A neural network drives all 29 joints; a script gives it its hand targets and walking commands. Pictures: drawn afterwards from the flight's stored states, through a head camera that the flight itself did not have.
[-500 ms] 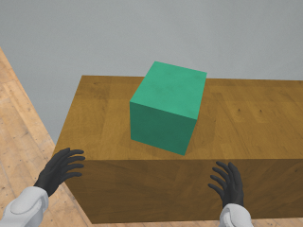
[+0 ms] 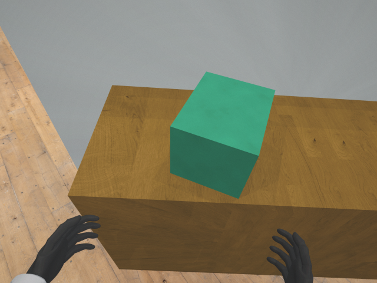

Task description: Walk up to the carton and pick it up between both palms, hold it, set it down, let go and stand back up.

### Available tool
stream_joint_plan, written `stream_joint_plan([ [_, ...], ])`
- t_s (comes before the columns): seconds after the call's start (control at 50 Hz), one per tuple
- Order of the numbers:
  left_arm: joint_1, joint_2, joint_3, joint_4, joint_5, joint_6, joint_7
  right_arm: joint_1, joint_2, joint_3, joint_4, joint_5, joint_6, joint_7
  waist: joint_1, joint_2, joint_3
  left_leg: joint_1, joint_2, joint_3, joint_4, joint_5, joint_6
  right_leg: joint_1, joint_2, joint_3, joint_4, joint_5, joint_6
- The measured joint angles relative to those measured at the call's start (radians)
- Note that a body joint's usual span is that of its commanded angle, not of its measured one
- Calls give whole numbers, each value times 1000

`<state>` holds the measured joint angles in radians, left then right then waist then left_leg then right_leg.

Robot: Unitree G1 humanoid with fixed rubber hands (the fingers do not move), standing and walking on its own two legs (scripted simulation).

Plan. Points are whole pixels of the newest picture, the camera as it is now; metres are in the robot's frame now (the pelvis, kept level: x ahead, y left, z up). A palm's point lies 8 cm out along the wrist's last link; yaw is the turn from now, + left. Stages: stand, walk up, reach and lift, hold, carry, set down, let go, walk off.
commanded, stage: set down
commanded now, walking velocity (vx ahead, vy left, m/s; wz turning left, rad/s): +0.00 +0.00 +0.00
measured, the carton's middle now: (221, 132) +0.48 -0.06 +0.04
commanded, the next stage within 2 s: let go in 1.52 s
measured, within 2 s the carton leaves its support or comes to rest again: neither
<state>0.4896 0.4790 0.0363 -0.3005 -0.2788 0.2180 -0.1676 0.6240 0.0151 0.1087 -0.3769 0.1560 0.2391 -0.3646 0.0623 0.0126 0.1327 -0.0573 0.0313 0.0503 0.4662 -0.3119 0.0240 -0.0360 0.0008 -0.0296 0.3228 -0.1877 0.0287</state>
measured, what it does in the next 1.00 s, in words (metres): stands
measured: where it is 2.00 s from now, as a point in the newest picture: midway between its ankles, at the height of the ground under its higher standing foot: outside the picture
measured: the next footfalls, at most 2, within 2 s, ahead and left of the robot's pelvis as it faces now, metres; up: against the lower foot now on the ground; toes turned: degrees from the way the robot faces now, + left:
none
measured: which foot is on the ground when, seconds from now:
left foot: down 0.00-1.00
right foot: down 0.00-1.00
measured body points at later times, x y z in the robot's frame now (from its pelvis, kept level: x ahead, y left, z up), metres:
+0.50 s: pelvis +0.00 +0.00 +0.00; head +0.01 +0.01 +0.45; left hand +0.16 +0.24 +0.00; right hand +0.15 -0.18 +0.01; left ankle -0.03 +0.09 -0.74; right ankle +0.00 -0.14 -0.74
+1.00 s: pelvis -0.01 -0.02 +0.00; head +0.01 -0.01 +0.45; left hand +0.15 +0.21 -0.03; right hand +0.15 -0.20 -0.03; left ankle -0.03 +0.09 -0.74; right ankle +0.00 -0.14 -0.74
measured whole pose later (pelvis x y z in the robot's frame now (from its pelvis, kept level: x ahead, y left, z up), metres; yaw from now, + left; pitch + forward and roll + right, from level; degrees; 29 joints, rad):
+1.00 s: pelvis -0.01 -0.02 +0.00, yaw +0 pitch -6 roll -1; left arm 0.39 0.32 -0.03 0.05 -0.17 0.17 -0.08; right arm 0.47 -0.01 0.04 0.01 0.08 0.10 -0.20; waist 0.02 0.01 0.14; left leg -0.05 0.03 0.04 0.40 -0.25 0.01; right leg -0.06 0.00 -0.04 0.34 -0.18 0.01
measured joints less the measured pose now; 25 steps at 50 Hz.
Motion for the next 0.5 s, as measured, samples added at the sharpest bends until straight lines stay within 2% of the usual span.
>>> stream_joint_plan([
  [0.14, 1, -21, -7, 5, 15, -3, 2, -7, 7, -9, 9, 2, -43, 11, -13, 3, 9, 14, -3, -1, -6, 0, 2, 16, -2, -1, -9, 1, 3],
  [0.22, -17, -55, -13, 52, 39, 2, 9, -30, -16, -11, 62, -11, -49, 37, -18, 5, 12, 25, -3, 3, -13, 1, 3, 25, -3, 3, -14, 3, 2],
  [0.36, -4, -66, -22, 67, 60, -7, 18, -10, -1, -21, 89, -6, -69, 49, -22, -5, 10, 40, -5, 4, -34, 11, 1, 36, -4, 3, -27, 9, 2],
  [0.5, -39, -98, -36, 164, 77, -12, 43, -50, -30, -36, 168, -27, -80, 94, -25, 2, 13, 38, -9, 0, -43, 22, 0, 30, -8, 0, -23, 11, -1],
])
